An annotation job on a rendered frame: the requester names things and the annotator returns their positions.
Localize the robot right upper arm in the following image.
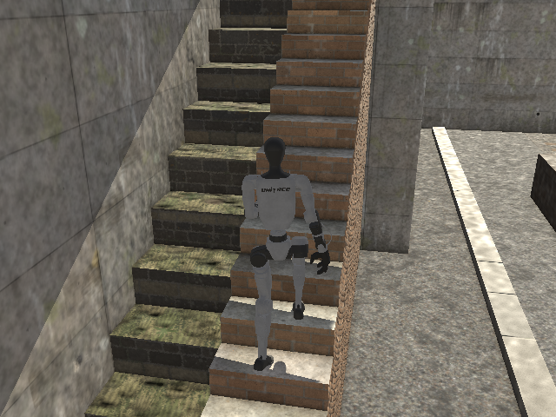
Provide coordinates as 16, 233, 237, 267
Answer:
294, 174, 318, 223

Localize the humanoid robot torso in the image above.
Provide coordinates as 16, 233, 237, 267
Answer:
256, 170, 296, 261

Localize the robot left forearm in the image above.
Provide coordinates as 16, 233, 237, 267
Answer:
244, 201, 259, 216

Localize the robot right forearm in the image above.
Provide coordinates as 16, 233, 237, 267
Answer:
309, 210, 328, 253

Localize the robot right hand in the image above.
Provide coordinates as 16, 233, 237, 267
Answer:
310, 250, 330, 275

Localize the robot left upper arm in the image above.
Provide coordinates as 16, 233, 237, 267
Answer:
242, 175, 258, 219

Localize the robot left foot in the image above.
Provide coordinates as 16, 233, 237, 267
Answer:
254, 355, 274, 371

